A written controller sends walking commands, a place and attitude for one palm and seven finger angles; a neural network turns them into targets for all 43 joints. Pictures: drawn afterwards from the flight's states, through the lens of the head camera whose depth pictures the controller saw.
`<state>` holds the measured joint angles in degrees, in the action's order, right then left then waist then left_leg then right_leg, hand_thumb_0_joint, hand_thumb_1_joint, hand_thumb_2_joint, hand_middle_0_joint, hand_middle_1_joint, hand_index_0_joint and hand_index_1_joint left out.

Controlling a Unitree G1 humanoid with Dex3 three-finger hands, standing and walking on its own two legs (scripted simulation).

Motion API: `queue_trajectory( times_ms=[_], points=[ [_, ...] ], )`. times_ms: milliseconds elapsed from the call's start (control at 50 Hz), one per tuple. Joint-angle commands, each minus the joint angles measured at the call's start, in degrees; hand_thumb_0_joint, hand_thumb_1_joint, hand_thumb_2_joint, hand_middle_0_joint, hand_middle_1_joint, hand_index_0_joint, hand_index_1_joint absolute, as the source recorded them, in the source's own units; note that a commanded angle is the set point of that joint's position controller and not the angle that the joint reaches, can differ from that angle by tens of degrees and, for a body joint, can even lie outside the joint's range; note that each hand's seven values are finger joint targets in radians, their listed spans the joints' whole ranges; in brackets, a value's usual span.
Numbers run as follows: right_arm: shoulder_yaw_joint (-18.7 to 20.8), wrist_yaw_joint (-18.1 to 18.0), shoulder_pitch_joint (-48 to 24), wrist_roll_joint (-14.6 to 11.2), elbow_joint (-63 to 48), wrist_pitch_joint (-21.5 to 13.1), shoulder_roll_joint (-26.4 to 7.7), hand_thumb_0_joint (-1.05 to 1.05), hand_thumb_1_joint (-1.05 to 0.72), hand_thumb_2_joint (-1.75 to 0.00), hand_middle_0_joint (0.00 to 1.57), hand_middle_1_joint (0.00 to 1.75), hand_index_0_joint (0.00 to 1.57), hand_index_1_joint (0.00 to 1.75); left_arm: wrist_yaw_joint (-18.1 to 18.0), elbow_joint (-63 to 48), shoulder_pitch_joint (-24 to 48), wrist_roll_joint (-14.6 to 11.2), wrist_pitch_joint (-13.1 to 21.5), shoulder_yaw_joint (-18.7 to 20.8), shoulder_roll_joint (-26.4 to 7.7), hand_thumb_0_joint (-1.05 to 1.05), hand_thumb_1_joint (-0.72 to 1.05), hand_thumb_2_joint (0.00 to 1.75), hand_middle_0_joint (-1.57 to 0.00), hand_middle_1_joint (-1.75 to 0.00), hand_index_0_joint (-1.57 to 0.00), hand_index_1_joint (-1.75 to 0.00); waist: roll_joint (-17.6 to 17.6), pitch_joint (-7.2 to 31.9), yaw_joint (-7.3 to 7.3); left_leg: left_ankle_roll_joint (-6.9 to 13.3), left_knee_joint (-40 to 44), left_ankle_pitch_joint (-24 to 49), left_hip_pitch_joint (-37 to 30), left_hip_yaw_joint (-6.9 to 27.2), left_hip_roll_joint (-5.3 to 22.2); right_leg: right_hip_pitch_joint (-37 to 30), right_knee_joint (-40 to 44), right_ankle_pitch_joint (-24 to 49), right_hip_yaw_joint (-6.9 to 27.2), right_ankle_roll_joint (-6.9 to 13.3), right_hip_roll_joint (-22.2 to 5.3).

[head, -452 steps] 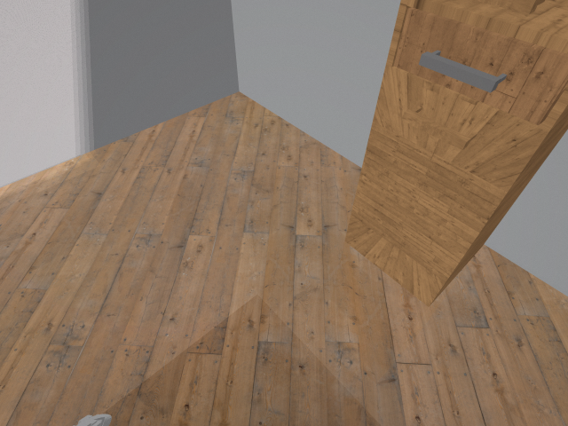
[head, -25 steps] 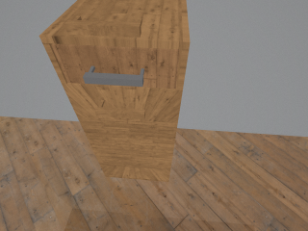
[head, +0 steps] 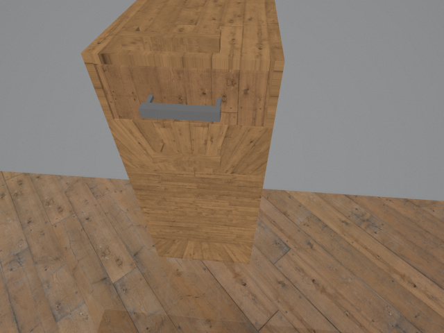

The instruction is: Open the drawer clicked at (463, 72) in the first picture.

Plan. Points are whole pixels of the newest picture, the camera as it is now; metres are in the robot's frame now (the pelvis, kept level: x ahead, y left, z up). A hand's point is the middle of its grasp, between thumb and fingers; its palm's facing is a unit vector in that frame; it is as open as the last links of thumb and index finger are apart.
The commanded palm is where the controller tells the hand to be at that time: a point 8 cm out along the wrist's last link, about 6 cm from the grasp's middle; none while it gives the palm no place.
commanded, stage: come to a stop and stand still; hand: left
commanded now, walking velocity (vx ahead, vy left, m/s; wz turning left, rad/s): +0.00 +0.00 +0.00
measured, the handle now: (182, 106) +0.56 +0.13 +0.13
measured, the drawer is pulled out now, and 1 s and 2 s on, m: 0.00 0.00 0.00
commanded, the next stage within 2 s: look again from close up in 0.22 s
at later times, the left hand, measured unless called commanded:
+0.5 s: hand out of the picture +0.00 +0.17 -0.17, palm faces +0.02 -0.99 -0.15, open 7.4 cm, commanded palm none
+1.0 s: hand out of the picture +0.03 +0.17 -0.17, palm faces +0.01 -0.98 -0.19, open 7.3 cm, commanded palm none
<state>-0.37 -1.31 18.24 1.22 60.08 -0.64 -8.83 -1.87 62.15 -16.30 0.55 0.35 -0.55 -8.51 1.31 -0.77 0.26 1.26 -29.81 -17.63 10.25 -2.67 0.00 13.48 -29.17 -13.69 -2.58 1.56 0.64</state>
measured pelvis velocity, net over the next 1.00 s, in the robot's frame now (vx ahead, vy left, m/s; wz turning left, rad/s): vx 0.03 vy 0.00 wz -0.02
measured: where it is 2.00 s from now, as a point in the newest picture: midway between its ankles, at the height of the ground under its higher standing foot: outside the picture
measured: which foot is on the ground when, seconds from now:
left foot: down 0.00-1.00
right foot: down 0.00-1.00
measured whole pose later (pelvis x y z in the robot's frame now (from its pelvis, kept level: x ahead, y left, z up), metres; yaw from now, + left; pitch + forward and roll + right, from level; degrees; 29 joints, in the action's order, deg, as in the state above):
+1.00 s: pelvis +0.03 +0.00 +0.00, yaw -1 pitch -1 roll +0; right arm -0.8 -2.2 15.8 0.9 66.0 -1.7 -7.3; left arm -2.1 64.0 -16.0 0.4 0.8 -0.4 -8.3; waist -0.3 -2.7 -0.2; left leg 1.6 -24.4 -17.5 6.1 -3.9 -0.9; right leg 11.4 -27.5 -15.2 -1.1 0.9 0.1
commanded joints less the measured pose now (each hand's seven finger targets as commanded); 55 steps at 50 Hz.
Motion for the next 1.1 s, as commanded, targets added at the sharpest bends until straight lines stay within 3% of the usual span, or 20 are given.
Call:
queue_trajectory(
  times_ms=[0,100,160,220,560,660,880,920,980,1080],
  points=[
    [0.19,-0.19,1.90,-0.02,-2.22,-1.03,-5.98,0.00,-0.90,-0.90,0.20,0.30,0.20,0.30,0.19,-2.03,-2.95,0.08,0.56,0.63,-5.08,0.00,0.90,0.90,-0.20,-0.30,-0.20,-0.30,-0.76,-6.90,-0.94,1.92,14.38,-6.60,10.44,9.04,6.30,-1.78,4.76,-2.87,5.53,1.10,-4.41],
    [0.03,-0.14,2.51,-0.05,-0.88,-1.10,-6.03,0.00,-0.90,-0.90,0.20,0.30,0.20,0.30,0.24,-1.82,-3.36,0.11,0.62,0.47,-4.99,0.00,0.90,0.90,-0.20,-0.30,-0.20,-0.30,-0.89,-6.91,-0.76,1.96,14.83,-6.48,9.46,8.74,5.93,-1.01,5.00,-2.21,5.70,0.96,-4.83],
    [-0.11,-0.24,2.78,-0.17,0.06,-1.43,-5.67,0.00,-0.90,-0.90,0.20,0.30,0.20,0.30,0.16,-1.41,-3.72,0.06,0.83,0.44,-4.75,0.00,0.90,0.90,-0.20,-0.30,-0.20,-0.30,-0.65,-4.98,-0.79,2.09,13.91,-1.79,7.03,7.99,5.87,-1.77,4.93,0.69,5.82,0.88,-5.25],
    [-0.27,-0.34,3.15,-0.37,1.09,-1.56,-4.99,0.00,-0.90,-0.90,0.20,0.30,0.20,0.30,0.08,-0.66,-4.06,-0.10,1.14,0.35,-4.68,0.00,0.90,0.90,-0.20,-0.30,-0.20,-0.30,-2.75,-3.45,-0.50,1.90,11.82,3.09,4.48,6.54,5.38,-1.92,5.55,2.59,6.52,0.87,-5.94],
    [-0.21,-1.08,2.53,-0.52,4.12,-1.88,-3.87,0.00,-0.90,-0.90,0.20,0.30,0.20,0.30,-0.30,1.30,-4.43,-0.05,1.14,0.45,-3.69,0.00,0.90,0.90,-0.20,-0.30,-0.20,-0.30,-0.17,-3.19,-0.23,1.41,9.97,13.34,0.19,4.84,5.80,-2.37,4.78,10.04,6.48,0.78,-6.22],
    [-0.06,-1.20,2.16,-0.53,4.31,-1.85,-3.79,0.00,-0.90,-0.90,0.20,0.30,0.20,0.30,-0.33,1.31,-4.59,-0.05,1.26,0.54,-3.60,0.00,0.90,0.90,-0.20,-0.30,-0.20,-0.30,-1.68,-2.87,-0.30,1.34,9.60,14.79,-0.81,4.56,5.90,-2.71,4.98,12.37,6.68,0.81,-6.38],
    [0.03,-1.20,1.66,-0.50,4.79,-1.82,-3.86,0.00,-0.90,-0.90,0.20,0.30,0.20,0.30,-0.41,0.76,-3.98,-0.11,1.17,0.71,-4.30,0.00,0.90,0.90,-0.20,-0.30,-0.20,-0.30,-1.08,-2.70,-0.48,1.15,10.09,15.63,-1.42,4.42,5.99,-3.36,5.19,13.16,6.78,0.95,-6.47],
    [0.11,-1.31,1.95,-0.34,5.05,-1.77,-3.80,0.00,-0.90,-0.90,0.20,0.30,0.20,0.30,-0.32,0.98,-4.17,-0.11,0.91,0.77,-3.85,0.00,0.90,0.90,-0.20,-0.30,-0.20,-0.30,-2.28,-2.08,-0.27,1.24,9.96,15.84,-2.36,4.62,6.66,-3.10,4.44,12.07,5.85,0.73,-5.81],
    [0.80,-1.72,1.92,-0.13,5.06,-1.44,-4.78,0.00,-0.90,-0.90,0.20,0.30,0.20,0.30,0.01,0.52,-4.05,0.19,0.08,1.36,-3.86,0.00,0.90,0.90,-0.20,-0.30,-0.20,-0.30,-0.39,-2.78,-0.09,1.94,9.73,16.98,-2.77,5.39,8.42,-0.83,2.14,9.26,4.36,0.47,-4.55],
    [2.57,-2.76,2.64,0.38,4.11,-0.44,-7.72,0.00,-0.90,-0.90,0.20,0.30,0.20,0.30,0.94,-2.03,-3.28,0.97,-1.31,2.61,-3.56,0.00,0.90,0.90,-0.20,-0.30,-0.20,-0.30,3.29,-4.67,0.41,6.26,10.19,20.73,-3.88,11.16,15.20,7.17,-5.60,-0.46,1.58,0.10,-2.01]
  ],
)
